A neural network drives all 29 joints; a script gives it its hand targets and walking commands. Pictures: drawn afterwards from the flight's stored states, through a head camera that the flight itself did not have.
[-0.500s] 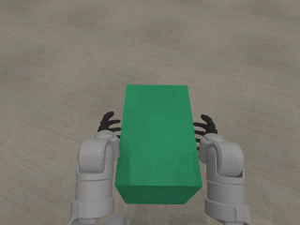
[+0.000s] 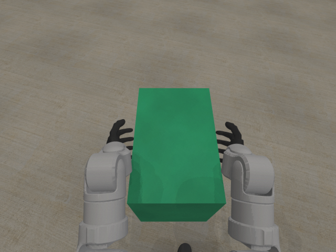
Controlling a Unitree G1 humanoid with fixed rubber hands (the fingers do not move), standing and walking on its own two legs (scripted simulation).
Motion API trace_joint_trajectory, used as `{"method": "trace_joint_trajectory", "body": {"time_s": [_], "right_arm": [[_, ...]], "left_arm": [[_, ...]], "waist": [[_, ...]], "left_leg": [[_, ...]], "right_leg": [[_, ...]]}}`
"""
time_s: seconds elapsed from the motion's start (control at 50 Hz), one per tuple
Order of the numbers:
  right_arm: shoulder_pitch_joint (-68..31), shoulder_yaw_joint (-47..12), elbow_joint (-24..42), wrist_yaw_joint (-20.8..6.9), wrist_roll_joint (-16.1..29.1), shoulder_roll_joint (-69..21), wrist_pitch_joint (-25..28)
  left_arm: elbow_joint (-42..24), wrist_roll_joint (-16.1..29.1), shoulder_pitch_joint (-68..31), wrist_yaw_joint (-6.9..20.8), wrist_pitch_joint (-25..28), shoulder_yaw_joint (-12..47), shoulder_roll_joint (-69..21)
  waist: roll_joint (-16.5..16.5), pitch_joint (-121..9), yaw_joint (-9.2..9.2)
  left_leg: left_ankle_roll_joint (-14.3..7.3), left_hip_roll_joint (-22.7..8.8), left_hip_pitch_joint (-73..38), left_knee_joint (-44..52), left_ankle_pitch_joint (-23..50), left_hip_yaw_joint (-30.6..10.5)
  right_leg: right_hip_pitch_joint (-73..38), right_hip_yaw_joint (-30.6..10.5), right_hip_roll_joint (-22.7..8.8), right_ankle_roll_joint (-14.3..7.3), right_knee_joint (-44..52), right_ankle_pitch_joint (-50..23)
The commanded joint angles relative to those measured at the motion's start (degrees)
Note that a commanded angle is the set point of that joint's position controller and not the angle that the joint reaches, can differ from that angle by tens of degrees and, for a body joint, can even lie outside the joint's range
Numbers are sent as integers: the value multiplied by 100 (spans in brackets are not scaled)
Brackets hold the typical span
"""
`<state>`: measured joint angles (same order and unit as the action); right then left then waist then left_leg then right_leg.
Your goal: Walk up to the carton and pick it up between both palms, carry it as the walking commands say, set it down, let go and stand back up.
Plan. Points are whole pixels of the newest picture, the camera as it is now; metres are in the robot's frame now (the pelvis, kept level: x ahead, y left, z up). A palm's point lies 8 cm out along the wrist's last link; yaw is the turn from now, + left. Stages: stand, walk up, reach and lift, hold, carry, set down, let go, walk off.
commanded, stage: carry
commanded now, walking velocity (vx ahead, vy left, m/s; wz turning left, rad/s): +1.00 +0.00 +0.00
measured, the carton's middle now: (173, 157) +0.36 +0.00 +0.00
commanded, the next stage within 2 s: none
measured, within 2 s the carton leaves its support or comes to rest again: neither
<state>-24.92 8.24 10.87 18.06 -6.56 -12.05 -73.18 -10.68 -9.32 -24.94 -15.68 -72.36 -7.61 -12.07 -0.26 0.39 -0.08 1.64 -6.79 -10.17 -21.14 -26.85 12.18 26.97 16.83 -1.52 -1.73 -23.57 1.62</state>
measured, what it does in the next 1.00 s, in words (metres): walks ahead: left foot, then right foot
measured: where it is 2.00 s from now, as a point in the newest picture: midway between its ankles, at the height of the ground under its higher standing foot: (157, 164)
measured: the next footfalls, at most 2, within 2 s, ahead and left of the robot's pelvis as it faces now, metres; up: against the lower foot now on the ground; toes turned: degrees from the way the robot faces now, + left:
left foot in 0.36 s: +0.58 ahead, +0.14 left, +0.00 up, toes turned +13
right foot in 0.74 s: +0.83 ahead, -0.05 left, +0.00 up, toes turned +1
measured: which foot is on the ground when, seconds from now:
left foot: down 0.00-0.02, up 0.04-0.34, down 0.36-0.76, up 0.78-0.92, down 0.94-1.00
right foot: down 0.00-0.38, up 0.40-0.72, down 0.74-1.00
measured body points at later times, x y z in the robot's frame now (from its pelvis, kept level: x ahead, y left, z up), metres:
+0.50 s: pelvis +0.48 +0.05 +0.03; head +0.55 +0.06 +0.47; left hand +0.81 +0.19 +0.08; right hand +0.81 -0.08 +0.09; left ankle +0.54 +0.13 -0.72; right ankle +0.34 -0.06 -0.61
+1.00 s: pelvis +0.75 +0.04 +0.02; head +0.77 +0.04 +0.46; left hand +1.06 +0.18 +0.09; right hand +1.07 -0.08 +0.08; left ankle +0.71 +0.16 -0.72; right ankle +0.79 -0.06 -0.72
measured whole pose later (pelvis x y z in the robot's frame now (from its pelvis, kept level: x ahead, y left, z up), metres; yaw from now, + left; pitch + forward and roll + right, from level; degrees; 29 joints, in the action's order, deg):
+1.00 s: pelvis +0.75 +0.04 +0.02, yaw +3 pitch +3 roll +0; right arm -24.1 8.3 5.8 18.5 -6.4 -11.8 -71.4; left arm -5.1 -10.9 -24.2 -13.2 -70.2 -8.4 -11.7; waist 0.6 0.4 1.3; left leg 0.7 -3.5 14.4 -29.4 -15.5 7.3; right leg 20.2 13.3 -4.9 -2.0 -29.5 11.6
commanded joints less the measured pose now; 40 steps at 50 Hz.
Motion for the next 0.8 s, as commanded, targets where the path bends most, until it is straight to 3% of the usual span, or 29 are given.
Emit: {"method": "trace_joint_trajectory", "body": {"time_s": [0.0, 0.02, 0.04, 0.06, 0.08, 0.1, 0.14, 0.18, 0.22, 0.24, 0.26, 0.28, 0.32, 0.34, 0.36, 0.38, 0.4, 0.44, 0.48, 0.52, 0.56, 0.62, 0.64, 0.68, 0.7, 0.72, 0.74, 0.76, 0.78], "right_arm": [[-3132, -3466, 126, -2633, 2627, -5721, -7], [-2958, -3423, -52, -2684, 2599, -5833, -88], [-2790, -3314, -232, -2650, 2540, -5818, -55], [-2966, -3464, -170, -2622, 2661, -5915, 11], [-3105, -3606, -44, -2604, 2703, -6032, 110], [-3160, -3641, 62, -2588, 2707, -6161, 213], [-2897, -3558, 47, -2556, 2588, -6274, 300], [-2728, -3548, 287, -2485, 2517, -6289, 359], [-2650, -3576, 537, -2387, 2441, -6211, 350], [-2570, -3608, 597, -2348, 2394, -6155, 326], [-2561, -3647, 712, -2315, 2368, -6067, 303], [-2601, -3695, 839, -2291, 2390, -5983, 281], [-2693, -3840, 787, -2283, 2465, -5945, 190], [-2711, -3885, 584, -2326, 2476, -5973, 117], [-2713, -3831, 370, -2391, 2475, -5925, 58], [-2589, -3656, 348, -2388, 2423, -5867, 71], [-2463, -3601, 1, -2432, 2462, -5937, 42], [-2311, -3602, -76, -2475, 2284, -6220, 143], [-2733, -3706, 210, -2536, 2435, -6383, 211], [-2740, -3710, 355, -2561, 2528, -6344, 262], [-2787, -3700, 659, -2562, 2568, -6156, 294], [-2388, -3539, 639, -2559, 2413, -5848, 213], [-2255, -3514, 556, -2554, 2350, -5802, 177], [-2340, -3529, 511, -2520, 2297, -5747, 116], [-2366, -3512, 410, -2501, 2259, -5716, 81], [-2353, -3462, 244, -2485, 2245, -5710, 46], [-2360, -3391, -59, -2500, 2295, -5743, -9], [-2455, -3514, -97, -2516, 2459, -5833, -14], [-2265, -3471, -293, -2531, 2421, -5883, -3]], "left_arm": [[-65, 2565, -2853, 2152, 58, 3634, -5943], [404, 2350, -2633, 2169, 13, 3495, -5950], [365, 2547, -2722, 2190, -16, 3521, -6156], [474, 2544, -2561, 2182, 23, 3439, -6203], [380, 2565, -2659, 2212, 106, 3459, -6278], [249, 2695, -2849, 2258, 165, 3508, -6382], [170, 2767, -2694, 2330, 196, 3536, -6472], [-110, 2860, -2650, 2352, 210, 3588, -6407], [-337, 2867, -2596, 2381, 163, 3592, -6250], [-379, 2817, -2505, 2403, 119, 3564, -6139], [-439, 2769, -2365, 2417, 79, 3520, -6015], [-514, 2737, -2279, 2422, 48, 3508, -5916], [-448, 2666, -2317, 2412, -42, 3509, -5725], [-183, 2566, -2298, 2403, -101, 3438, -5603], [124, 2503, -2240, 2414, -149, 3344, -5554], [12, 2731, -2346, 2405, -195, 3321, -5704], [248, 2522, -2146, 2350, -147, 3234, -5652], [-151, 2652, -2444, 2402, -43, 3553, -5820], [-509, 2795, -2762, 2352, 41, 3763, -5936], [-571, 2779, -2658, 2288, 117, 3805, -5992], [-726, 2777, -2634, 2228, 163, 3786, -5976], [-795, 2709, -2548, 2162, 68, 3791, -5821], [-710, 2678, -2457, 2176, 18, 3786, -5784], [-419, 2642, -2240, 2241, -74, 3747, -5814], [-214, 2639, -2148, 2287, -116, 3712, -5843], [-32, 2630, -2176, 2332, -150, 3627, -5826], [339, 2493, -2172, 2344, -167, 3484, -5748], [499, 2444, -2179, 2336, -127, 3404, -5768], [793, 2327, -1819, 2359, -106, 3251, -5859]], "waist": [[4, -2898, -271], [-1545, -3249, -159], [-689, -3210, -154], [-378, -2982, -154], [-222, -2925, -138], [-56, -2827, -110], [-266, -2620, -120], [-383, -2241, -130], [-646, -1867, -136], [-964, -1814, -152], [-1199, -1913, -200], [-1327, -2112, -217], [-1332, -2686, -26], [-1153, -2842, 122], [-411, -2864, 206], [1524, -3597, 273], [1199, -3727, 220], [914, -3338, 235], [601, -3023, 120], [578, -3018, 74], [898, -2893, 58], [1364, -2650, 135], [1296, -2566, 151], [794, -2464, 57], [542, -2432, 17], [136, -2557, 3], [-804, -2742, -38], [-1299, -3176, -27], [-1185, -3367, -38]], "left_leg": [[-514, -12, 2658, -3988, 3443, 145], [-431, 857, 4661, -5524, 383, -681], [-452, 355, 5032, -6371, 572, -1450], [-421, 132, 5019, -6089, 837, -1632], [-300, -79, 5182, -5472, 909, -1530], [-220, -268, 5181, -4693, 987, -1537], [-203, -218, 4904, -3765, 940, -1278], [-212, -168, 4955, -2851, 947, -1000], [-229, 189, 4336, -1474, 1732, -400], [-221, 526, 3907, -914, 2273, -26], [-201, 861, 3537, -558, 2598, 278], [-179, 1102, 2983, -267, 2894, 506], [-258, 1162, 963, 463, 4076, 612], [-335, 702, 74, 496, 4646, 343], [-319, -353, -963, -15, 7086, -630], [-1786, -1823, -2724, -510, 9415, -2733], [-1945, -1940, -2857, -617, 9767, -2553], [-1397, -1545, -2088, -188, 8641, -1966], [-1234, -1328, -1626, 153, 7603, -1493], [-1232, -1255, -1170, 272, 7580, -938], [-1080, -1004, -623, 243, 7478, -297], [-790, -700, -149, 11, 6428, 102], [-682, -638, 12, -189, 6017, 145], [-400, -430, 550, -992, 5011, 323], [-256, -305, 1074, -1363, 4503, 235], [-155, -136, 1818, -1880, 3313, 81], [13, 350, 2698, -2823, 631, -110], [-35, 421, 3329, -3155, -918, -746], [-61, 289, 3482, -2949, -1024, -1024]], "right_leg": [[-4517, -1672, -941, -131, 312, 1762], [-5459, -4693, -2620, -1245, 927, 2011], [-5244, -4343, -2638, -1399, 834, 804], [-4879, -3659, -2253, -1232, 678, -489], [-4869, -3025, -2113, -1099, 538, -1095], [-4763, -2577, -1902, -852, 596, -1113], [-4570, -2087, -1846, -662, 941, -915], [-4463, -1662, -1914, -664, 1230, -980], [-3974, -638, -1465, -360, 1139, -2220], [-3893, -265, -1243, -213, 993, -3466], [-4036, -54, -1086, -101, 777, -4465], [-4103, 101, -946, -16, 442, -4917], [-3499, 294, -669, 236, -855, -4329], [-2901, 200, -519, 377, -1806, -2946], [-1645, -108, -181, 487, -2864, 289], [271, -686, 346, 682, -4781, 2926], [960, -1401, 125, 504, -5542, 2959], [1153, -1735, -239, 419, -4743, 2314], [969, -1586, -427, 448, -3507, 2067], [467, -1216, -263, 469, -2693, 1793], [-12, -851, -67, 468, -1761, 1018], [-529, -517, -17, 366, -775, 53], [-735, -450, -21, 326, -496, -277], [-1556, -195, -12, 248, 336, -1275], [-2154, -274, -220, 178, 544, -1876], [-2910, -855, -924, 75, 177, -3552], [-3672, -1991, -2102, -425, -331, -6732], [-4457, -2519, -2462, -892, -588, -7508], [-4512, -2357, -2434, -1000, -456, -6489]]}}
